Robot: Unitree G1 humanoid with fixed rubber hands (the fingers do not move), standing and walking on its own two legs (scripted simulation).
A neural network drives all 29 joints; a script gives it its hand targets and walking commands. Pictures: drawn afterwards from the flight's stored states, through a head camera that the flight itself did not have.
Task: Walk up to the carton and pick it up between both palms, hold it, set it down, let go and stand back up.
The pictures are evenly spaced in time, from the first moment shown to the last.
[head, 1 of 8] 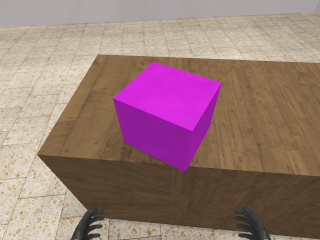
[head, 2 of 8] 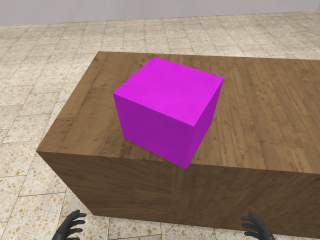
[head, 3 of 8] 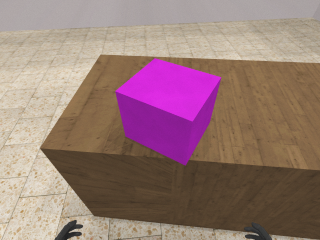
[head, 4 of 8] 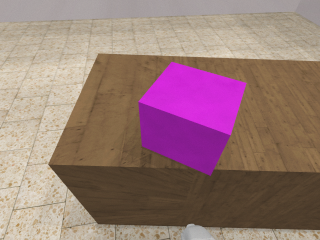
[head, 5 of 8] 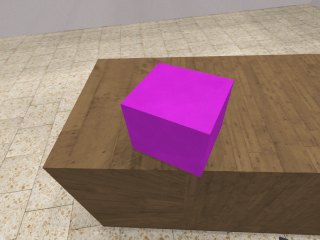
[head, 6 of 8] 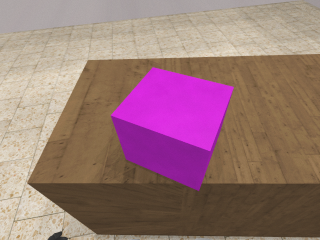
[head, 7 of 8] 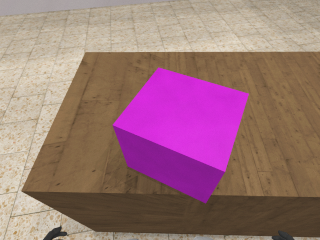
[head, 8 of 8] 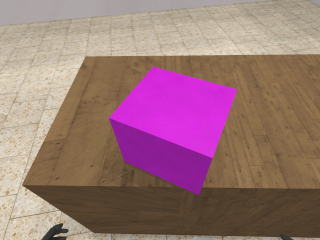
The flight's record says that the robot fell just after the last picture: no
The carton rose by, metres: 0.00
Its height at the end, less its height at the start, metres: +0.00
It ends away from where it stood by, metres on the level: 0.00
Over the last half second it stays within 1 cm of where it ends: yes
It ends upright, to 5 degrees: yes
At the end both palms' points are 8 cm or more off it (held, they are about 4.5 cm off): yes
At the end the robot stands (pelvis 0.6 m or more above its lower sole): yes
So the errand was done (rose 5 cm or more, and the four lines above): no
